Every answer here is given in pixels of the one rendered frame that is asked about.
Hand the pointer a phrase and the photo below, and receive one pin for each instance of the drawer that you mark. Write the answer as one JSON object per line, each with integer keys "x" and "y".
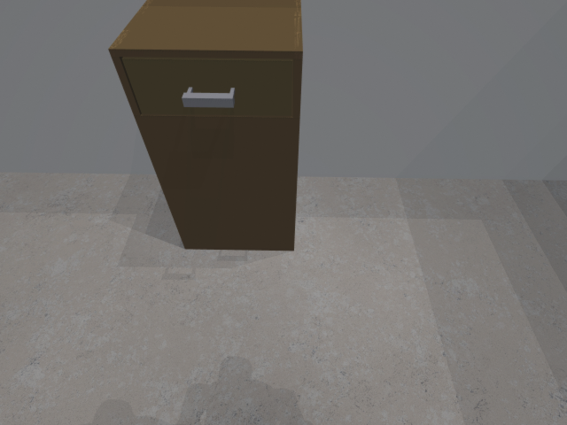
{"x": 262, "y": 85}

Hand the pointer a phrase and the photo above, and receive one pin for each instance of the handle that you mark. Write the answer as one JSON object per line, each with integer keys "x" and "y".
{"x": 223, "y": 100}

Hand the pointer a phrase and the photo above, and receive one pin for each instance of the cabinet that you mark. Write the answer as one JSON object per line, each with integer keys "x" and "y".
{"x": 230, "y": 181}

